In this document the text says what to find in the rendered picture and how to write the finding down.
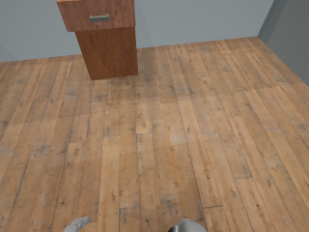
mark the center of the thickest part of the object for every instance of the handle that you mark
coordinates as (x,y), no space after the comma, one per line
(99,18)

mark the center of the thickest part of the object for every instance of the robot right thigh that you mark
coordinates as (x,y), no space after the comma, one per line
(188,226)

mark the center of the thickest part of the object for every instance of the drawer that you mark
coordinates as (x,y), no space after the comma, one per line
(76,14)

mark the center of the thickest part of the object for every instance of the cabinet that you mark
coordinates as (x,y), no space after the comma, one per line
(109,53)

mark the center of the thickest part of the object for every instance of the left robot hand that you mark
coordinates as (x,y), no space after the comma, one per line
(77,224)

